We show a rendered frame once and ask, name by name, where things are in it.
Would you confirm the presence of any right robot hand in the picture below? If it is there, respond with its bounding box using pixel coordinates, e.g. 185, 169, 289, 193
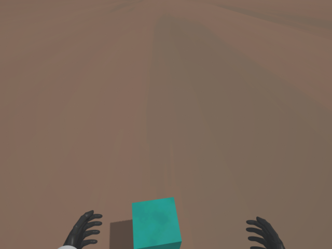
246, 217, 285, 249

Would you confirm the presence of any left robot hand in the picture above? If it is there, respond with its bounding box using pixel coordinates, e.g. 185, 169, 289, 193
63, 210, 102, 249

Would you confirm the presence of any carton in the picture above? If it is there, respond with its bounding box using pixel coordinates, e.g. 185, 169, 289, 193
132, 197, 182, 249

